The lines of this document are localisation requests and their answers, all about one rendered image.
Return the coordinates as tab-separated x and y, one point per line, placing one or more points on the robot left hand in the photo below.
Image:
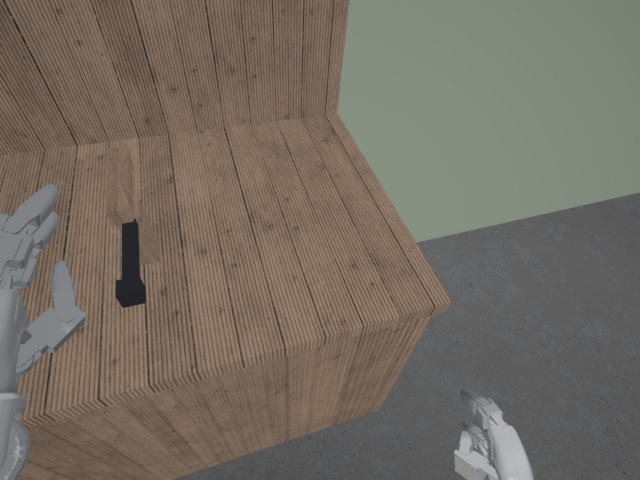
22	237

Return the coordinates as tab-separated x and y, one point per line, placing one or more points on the robot right hand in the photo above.
500	453

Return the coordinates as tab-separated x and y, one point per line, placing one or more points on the left robot forearm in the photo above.
14	437

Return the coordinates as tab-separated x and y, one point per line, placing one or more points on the counter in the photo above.
284	293

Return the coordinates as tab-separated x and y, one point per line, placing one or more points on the tap lever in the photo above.
130	290

